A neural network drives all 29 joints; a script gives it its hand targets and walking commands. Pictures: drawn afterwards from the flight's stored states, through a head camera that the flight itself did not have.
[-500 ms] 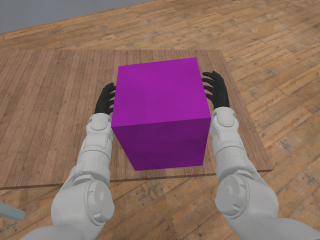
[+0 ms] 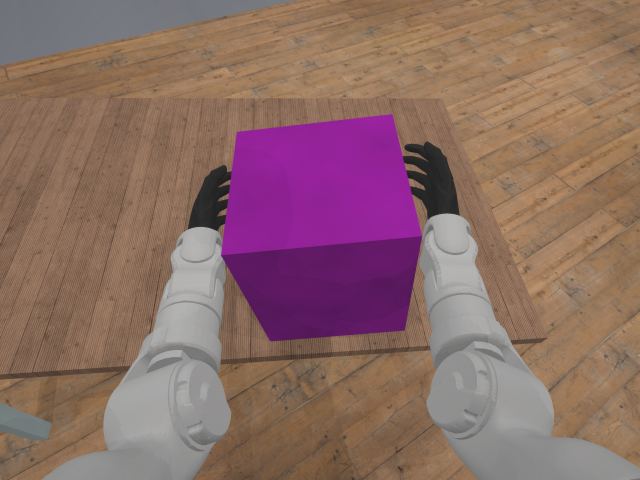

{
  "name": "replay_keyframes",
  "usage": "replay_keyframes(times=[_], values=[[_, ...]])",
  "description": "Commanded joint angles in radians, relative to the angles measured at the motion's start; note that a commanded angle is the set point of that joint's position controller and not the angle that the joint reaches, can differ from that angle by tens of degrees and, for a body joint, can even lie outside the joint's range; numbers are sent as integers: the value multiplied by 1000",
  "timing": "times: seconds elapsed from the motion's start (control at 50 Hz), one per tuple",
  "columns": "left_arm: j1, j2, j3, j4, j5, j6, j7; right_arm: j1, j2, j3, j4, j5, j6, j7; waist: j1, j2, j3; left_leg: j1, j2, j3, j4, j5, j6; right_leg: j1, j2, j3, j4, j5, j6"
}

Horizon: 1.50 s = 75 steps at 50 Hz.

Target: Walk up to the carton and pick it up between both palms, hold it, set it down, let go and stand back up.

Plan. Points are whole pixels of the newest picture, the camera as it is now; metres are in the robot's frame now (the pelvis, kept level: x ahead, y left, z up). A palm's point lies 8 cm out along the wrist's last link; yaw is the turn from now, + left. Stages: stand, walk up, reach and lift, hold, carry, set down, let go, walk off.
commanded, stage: set down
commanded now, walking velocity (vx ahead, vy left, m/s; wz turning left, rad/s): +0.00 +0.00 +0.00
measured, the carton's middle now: (326, 237) +0.42 -0.02 +0.01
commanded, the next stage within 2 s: none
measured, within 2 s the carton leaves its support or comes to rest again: rests again in 0.66 s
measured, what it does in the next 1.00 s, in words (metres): stands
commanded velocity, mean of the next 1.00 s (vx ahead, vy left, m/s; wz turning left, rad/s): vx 0.00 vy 0.00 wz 0.00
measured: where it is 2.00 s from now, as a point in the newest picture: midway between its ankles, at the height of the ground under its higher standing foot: outside the picture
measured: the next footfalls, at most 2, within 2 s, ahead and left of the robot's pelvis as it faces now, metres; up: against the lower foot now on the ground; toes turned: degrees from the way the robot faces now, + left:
none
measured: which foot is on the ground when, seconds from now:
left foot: down 0.00-1.00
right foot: down 0.00-1.00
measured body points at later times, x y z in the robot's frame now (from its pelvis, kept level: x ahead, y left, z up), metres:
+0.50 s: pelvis +0.00 +0.00 +0.00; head +0.05 +0.02 +0.45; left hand +0.42 +0.14 +0.05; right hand +0.43 -0.16 +0.09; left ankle -0.05 +0.13 -0.75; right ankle -0.02 -0.15 -0.75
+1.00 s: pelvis -0.01 +0.00 -0.01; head +0.07 -0.01 +0.43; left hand +0.45 +0.18 +0.04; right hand +0.44 -0.18 +0.06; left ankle -0.05 +0.13 -0.75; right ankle -0.02 -0.15 -0.75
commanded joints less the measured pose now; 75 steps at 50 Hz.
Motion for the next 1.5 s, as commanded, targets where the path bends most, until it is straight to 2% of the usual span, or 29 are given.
replay_keyframes(times=[0.0, 0.18, 0.24, 0.32, 0.38, 0.42, 0.5, 0.52, 0.56, 0.62, 0.66, 0.68, 0.72, 0.8, 0.82, 0.9, 0.92, 1.0, 1.02, 1.04, 1.06, 1.16, 1.18, 1.2, 1.22, 1.34, 1.36, 1.46, 1.48], values=[[-448, -386, -104, -30, 12, -64, -102, -309, 464, 196, 65, -70, 26, 133, 36, 17, -307, 23, -54, 149, -42, 502, 0, 236, 60, -106, 52, 330, 22], [-439, -336, -52, -10, 32, -72, -100, -311, 450, 179, 27, -80, 34, 134, 64, -7, -303, 2, -54, 153, -42, 500, 10, 229, 60, -97, 64, 337, 24], [-436, -361, -66, -26, 39, -73, -97, -313, 443, 137, 36, -107, 36, 129, 22, 19, -283, 22, -51, 147, -44, 494, 2, 202, 61, -98, 58, 304, 29], [-411, -265, -14, 24, 57, -69, -83, -273, 388, 156, 67, -86, 53, 116, 55, 20, -255, 15, -53, 149, -41, 492, 13, 202, 58, -92, 61, 302, 26], [-422, -179, -51, -4, 16, -79, -56, -293, 285, 167, 42, -49, 42, 94, 24, 23, -314, 17, -53, 139, -32, 509, 3, 221, 62, -94, 72, 355, 31], [-398, -54, -53, 2, -17, -79, -29, -283, 132, 204, 39, 14, 31, 69, 52, 37, -353, 41, -55, 140, -21, 545, -3, 220, 67, -88, 72, 374, 23], [-404, 85, -133, 26, -96, -73, 33, -261, -25, 240, 141, 123, 39, 13, 40, 65, -303, 57, -40, 137, -1, 529, -20, 102, 70, -88, 47, 255, 5], [-422, 132, -152, 66, -136, -75, 52, -292, -94, 288, 136, 180, 25, 4, 59, 78, -330, 56, -40, 130, 16, 573, -26, 79, 78, -87, 51, 286, 4], [-476, 156, -258, 21, -219, -87, 92, -333, -178, 340, 213, 284, 7, -17, 35, 138, -442, 114, -28, 103, 65, 699, -61, -5, 91, -85, 67, 327, -3], [-563, 198, -342, 90, -338, -131, 135, -413, -186, 441, 202, 413, -20, -47, 46, 129, -603, 62, -38, 96, 133, 717, -85, -51, 92, -60, 90, 367, -20], [-522, 234, -344, 254, -366, -139, 131, -434, -192, 529, 258, 492, -21, -56, 86, 91, -559, -43, -45, 105, 140, 637, -67, -47, 83, -39, 115, 376, -23], [-545, 242, -369, 202, -399, -167, 127, -444, -207, 535, 196, 497, -43, -67, 72, 79, -659, -58, -46, 110, 140, 651, -65, 20, 80, -33, 132, 467, -24], [-517, 310, -370, 329, -441, -205, 119, -463, -265, 572, 174, 542, -69, -78, 90, 50, -726, -151, -47, 102, 143, 605, -57, 75, 80, -21, 183, 548, -15], [-583, 382, -427, 450, -515, -259, 87, -502, -354, 601, 233, 614, -92, -100, 60, 45, -761, -229, -43, 91, 159, 570, -65, 80, 74, -25, 210, 585, -20], [-610, 399, -432, 385, -552, -297, 87, -548, -369, 598, 137, 618, -123, -100, 70, 26, -901, -186, -43, 104, 163, 628, -71, 98, 83, -41, 222, 650, -12], [-639, 422, -500, 526, -609, -318, 56, -552, -421, 602, 253, 633, -126, -104, 14, 12, -866, -186, -36, 86, 189, 645, -79, 0, 84, -58, 230, 629, -16], [-639, 429, -507, 490, -614, -326, 48, -517, -414, 632, 295, 648, -124, -99, 54, 49, -876, -142, -24, 90, 196, 713, -86, 7, 84, -60, 218, 613, -25], [-654, 421, -554, 498, -646, -314, 35, -521, -453, 669, 393, 710, -129, -76, 46, 83, -818, -28, -13, 78, 216, 815, -104, -142, 102, -84, 186, 502, -39], [-703, 441, -571, 400, -672, -311, 38, -563, -481, 672, 327, 736, -135, -75, 50, 95, -900, 21, -4, 75, 234, 874, -112, -145, 110, -87, 185, 511, -43], [-673, 440, -594, 484, -672, -299, 32, -530, -467, 690, 409, 754, -121, -67, 42, 114, -789, 20, -9, 72, 226, 847, -110, -205, 105, -89, 159, 463, -42], [-692, 483, -566, 497, -676, -294, 30, -560, -483, 720, 386, 766, -113, -61, 80, 75, -766, -4, -7, 79, 223, 813, -99, -193, 105, -81, 163, 417, -46], [-753, 508, -634, 434, -750, -245, 27, -632, -534, 728, 256, 819, -73, -54, 48, 20, -835, -75, -18, 72, 201, 713, -81, -101, 94, -77, 183, 475, -31], [-712, 513, -629, 491, -747, -234, 20, -611, -513, 775, 281, 848, -57, -49, 81, 20, -775, -117, -24, 77, 184, 675, -70, -92, 83, -66, 178, 462, -32], [-752, 506, -656, 417, -766, -223, 25, -654, -524, 747, 231, 847, -56, -51, 55, 15, -834, -88, -23, 82, 191, 696, -73, -73, 89, -76, 177, 501, -33], [-742, 508, -660, 494, -771, -209, 21, -672, -532, 776, 254, 873, -34, -42, 84, 12, -771, -119, -23, 75, 176, 648, -69, -99, 84, -68, 174, 442, -29], [-805, 533, -683, 452, -803, -148, 17, -699, -552, 775, 233, 883, 43, -35, 63, -6, -766, -128, -20, 68, 147, 521, -47, -94, 77, -73, 157, 362, -29], [-849, 558, -673, 331, -814, -137, 24, -729, -567, 768, 148, 890, 49, -36, 80, -10, -837, -101, -29, 68, 146, 569, -47, -48, 85, -73, 160, 405, -26], [-868, 540, -678, 362, -799, -70, 24, -736, -573, 729, 271, 869, 111, -42, 48, 9, -776, -66, -23, 64, 139, 550, -57, -83, 89, -77, 138, 376, -28], [-901, 570, -665, 198, -789, -61, 33, -731, -598, 710, 182, 862, 108, -46, 46, 55, -872, 6, -21, 64, 136, 607, -70, -39, 99, -85, 133, 414, -31]])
